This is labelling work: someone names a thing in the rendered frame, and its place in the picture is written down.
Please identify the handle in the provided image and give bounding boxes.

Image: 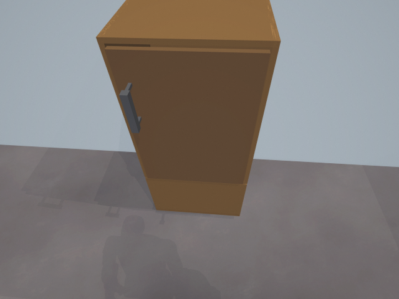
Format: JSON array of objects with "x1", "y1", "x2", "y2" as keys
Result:
[{"x1": 119, "y1": 83, "x2": 142, "y2": 133}]

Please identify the cupboard door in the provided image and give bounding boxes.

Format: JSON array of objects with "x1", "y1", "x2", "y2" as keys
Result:
[{"x1": 104, "y1": 46, "x2": 271, "y2": 184}]

